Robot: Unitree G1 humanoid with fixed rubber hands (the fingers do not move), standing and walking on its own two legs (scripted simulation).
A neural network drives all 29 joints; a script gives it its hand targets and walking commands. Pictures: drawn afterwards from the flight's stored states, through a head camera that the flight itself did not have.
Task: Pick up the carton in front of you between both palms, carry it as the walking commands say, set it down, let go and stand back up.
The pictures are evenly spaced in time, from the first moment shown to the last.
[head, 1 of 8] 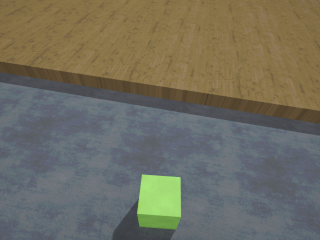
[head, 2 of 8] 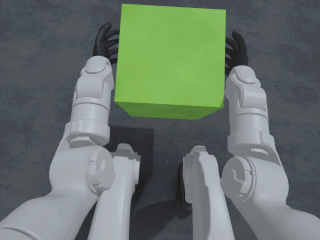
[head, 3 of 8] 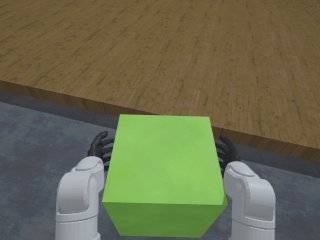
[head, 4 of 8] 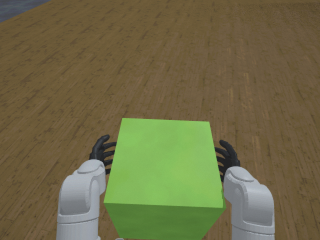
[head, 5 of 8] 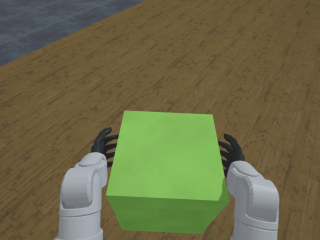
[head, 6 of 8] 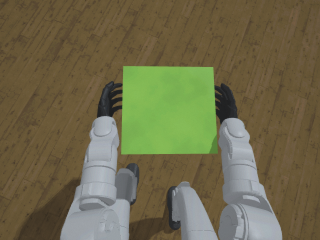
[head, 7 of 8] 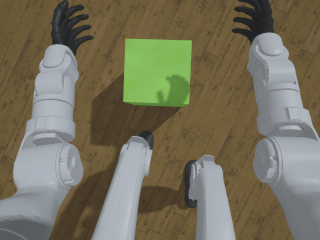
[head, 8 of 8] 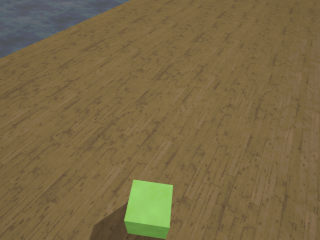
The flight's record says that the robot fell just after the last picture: no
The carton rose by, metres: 0.93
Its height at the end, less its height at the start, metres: +0.14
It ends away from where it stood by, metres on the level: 5.19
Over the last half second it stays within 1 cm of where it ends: yes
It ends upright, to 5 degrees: yes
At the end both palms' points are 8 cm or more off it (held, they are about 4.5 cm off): yes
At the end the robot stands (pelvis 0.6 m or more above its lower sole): yes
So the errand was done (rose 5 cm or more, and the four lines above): yes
